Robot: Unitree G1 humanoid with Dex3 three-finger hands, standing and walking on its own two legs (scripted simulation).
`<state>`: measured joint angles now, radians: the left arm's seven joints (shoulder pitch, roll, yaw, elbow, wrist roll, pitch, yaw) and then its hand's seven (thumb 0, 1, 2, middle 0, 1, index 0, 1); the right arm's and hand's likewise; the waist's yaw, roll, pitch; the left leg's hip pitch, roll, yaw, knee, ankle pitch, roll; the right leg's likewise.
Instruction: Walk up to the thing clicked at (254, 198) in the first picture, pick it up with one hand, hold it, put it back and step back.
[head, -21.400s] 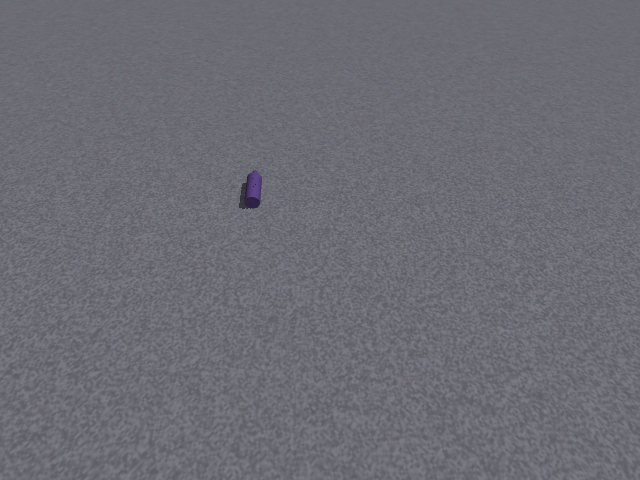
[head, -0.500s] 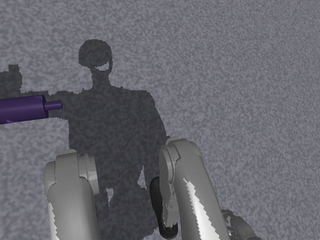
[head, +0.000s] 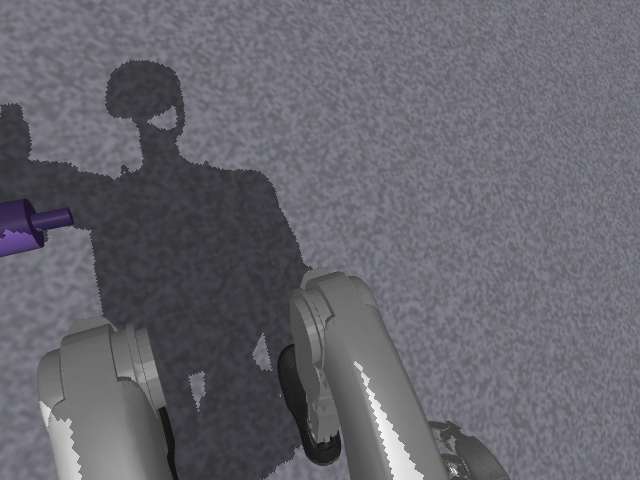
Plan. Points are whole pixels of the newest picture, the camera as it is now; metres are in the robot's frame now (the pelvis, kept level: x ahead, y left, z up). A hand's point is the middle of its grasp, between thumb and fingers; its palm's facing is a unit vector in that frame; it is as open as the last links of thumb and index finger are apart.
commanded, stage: approach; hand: left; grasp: from above
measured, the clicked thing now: out of the picture +0.46 +0.34 -0.28
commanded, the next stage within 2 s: close in in 0.20 s
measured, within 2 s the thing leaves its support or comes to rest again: neither
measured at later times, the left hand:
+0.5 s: hand out of the picture +0.44 +0.36 -0.18, palm faces -0.45 -0.15 -0.88, open 14.2 cm
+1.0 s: hand out of the picture +0.44 +0.34 -0.24, palm faces -0.46 -0.14 -0.88, open 14.2 cm
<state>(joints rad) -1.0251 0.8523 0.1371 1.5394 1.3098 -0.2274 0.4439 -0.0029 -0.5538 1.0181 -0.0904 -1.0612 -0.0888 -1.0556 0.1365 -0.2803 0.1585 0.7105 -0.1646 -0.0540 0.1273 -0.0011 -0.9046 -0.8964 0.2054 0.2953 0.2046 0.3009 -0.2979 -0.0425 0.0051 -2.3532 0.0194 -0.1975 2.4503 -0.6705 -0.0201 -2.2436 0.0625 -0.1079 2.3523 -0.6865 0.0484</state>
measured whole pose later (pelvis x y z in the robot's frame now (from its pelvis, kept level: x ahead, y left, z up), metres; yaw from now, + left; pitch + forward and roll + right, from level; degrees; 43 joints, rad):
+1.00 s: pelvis +0.00 +0.00 -0.02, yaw -2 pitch +29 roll -12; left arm -1.01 1.00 0.15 1.67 1.29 -0.28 0.52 0.00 -0.54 1.01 -0.08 -1.01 -0.07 -1.01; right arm 0.13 -0.29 0.25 0.71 -0.23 -0.13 0.16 0.00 -0.89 -0.90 0.21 0.30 0.21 0.30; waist -0.33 -0.11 0.10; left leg -2.37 0.02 -0.24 2.53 -0.69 -0.02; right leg -2.25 0.08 -0.14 2.40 -0.69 0.06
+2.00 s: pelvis +0.00 +0.01 -0.02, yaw -5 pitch +26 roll -15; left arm -0.96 1.05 0.17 1.70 1.29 -0.28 0.61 0.00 -0.52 1.00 -0.08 -1.01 -0.07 -1.01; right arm 0.06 -0.33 0.31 0.67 -0.28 -0.20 0.22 0.00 -0.90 -0.90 0.21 0.30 0.20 0.30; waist -0.33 -0.16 0.15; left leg -2.35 0.02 -0.29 2.58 -0.72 -0.01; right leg -2.22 0.10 -0.17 2.41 -0.69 0.07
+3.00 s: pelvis +0.00 +0.01 -0.02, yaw -5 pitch +26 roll -14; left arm -0.97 1.06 0.15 1.69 1.28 -0.31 0.59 0.00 -0.03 0.70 -0.39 -0.84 -0.43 -0.81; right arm 0.05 -0.34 0.32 0.66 -0.28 -0.20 0.22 0.00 -0.89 -0.90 0.21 0.30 0.20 0.30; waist -0.32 -0.17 0.15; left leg -2.34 0.02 -0.29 2.58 -0.72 -0.02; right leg -2.21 0.09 -0.18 2.40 -0.69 0.07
